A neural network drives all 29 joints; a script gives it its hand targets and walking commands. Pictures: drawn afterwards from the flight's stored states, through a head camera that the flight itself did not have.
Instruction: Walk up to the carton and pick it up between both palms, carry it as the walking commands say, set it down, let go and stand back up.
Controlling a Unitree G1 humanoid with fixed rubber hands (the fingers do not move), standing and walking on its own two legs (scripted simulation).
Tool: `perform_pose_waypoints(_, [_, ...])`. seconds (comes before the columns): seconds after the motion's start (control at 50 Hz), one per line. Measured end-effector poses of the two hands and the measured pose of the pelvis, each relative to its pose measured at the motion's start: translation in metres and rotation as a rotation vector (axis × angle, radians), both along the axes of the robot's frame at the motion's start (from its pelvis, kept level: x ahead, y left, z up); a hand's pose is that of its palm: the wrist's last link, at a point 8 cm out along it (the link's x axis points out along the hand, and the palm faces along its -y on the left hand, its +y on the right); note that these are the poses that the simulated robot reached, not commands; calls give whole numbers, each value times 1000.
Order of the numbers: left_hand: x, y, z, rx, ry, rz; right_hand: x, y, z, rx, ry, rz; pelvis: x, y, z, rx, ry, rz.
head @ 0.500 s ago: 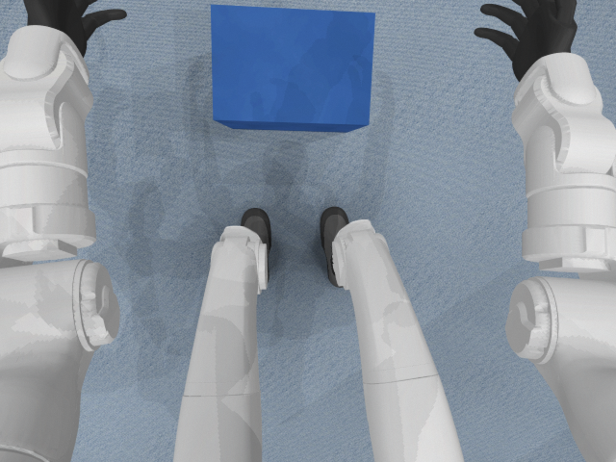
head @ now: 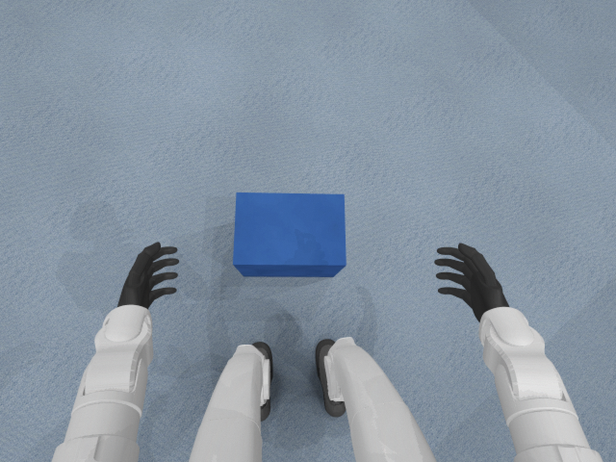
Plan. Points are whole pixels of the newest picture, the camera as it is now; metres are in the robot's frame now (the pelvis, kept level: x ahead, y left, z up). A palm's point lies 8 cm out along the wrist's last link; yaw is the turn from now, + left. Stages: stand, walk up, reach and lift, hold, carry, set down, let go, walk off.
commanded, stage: let go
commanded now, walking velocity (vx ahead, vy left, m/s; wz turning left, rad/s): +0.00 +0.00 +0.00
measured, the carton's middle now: (289, 238) +0.47 +0.00 -0.60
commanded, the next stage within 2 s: stand in 0.76 s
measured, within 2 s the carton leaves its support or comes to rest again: neither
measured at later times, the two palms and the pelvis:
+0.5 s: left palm (87, 378) +0.21 +0.24 -0.04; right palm (495, 331) +0.22 -0.22 -0.03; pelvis +0.07 +0.00 +0.05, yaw +1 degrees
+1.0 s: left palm (98, 419) +0.16 +0.24 -0.07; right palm (506, 379) +0.17 -0.23 -0.06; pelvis +0.09 +0.00 +0.04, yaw -1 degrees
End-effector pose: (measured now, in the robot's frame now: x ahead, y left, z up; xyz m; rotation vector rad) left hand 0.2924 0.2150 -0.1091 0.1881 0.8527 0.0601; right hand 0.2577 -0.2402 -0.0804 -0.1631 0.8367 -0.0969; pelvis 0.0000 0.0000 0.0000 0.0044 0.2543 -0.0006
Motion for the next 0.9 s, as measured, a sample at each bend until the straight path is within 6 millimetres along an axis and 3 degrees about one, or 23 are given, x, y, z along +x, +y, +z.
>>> perform_pose_waypoints(0.1, [-9,0,41,-18,-68,-5,-15,2,34,-2,-39,-4,25,0,18,1,-76,-2])
perform_pose_waypoints(0.28, [-43,10,66,-15,-59,-3,-31,17,48,2,-18,11,58,2,37,-2,-225,6])
perform_pose_waypoints(0.46, [-80,20,72,-34,-2,46,-35,23,50,11,-1,14,74,4,44,-2,-302,12])
perform_pose_waypoints(0.7, [-82,24,79,-19,-19,52,-31,27,57,2,-6,47,65,4,46,-8,-344,25])
perform_pose_waypoints(0.78, [-86,23,76,-5,-21,46,-37,27,56,-3,3,36,60,3,45,-9,-351,21])
perform_pose_waypoints(0.9, [-106,22,60,14,-30,55,-61,14,42,-51,-47,6,79,4,44,-12,-274,-9])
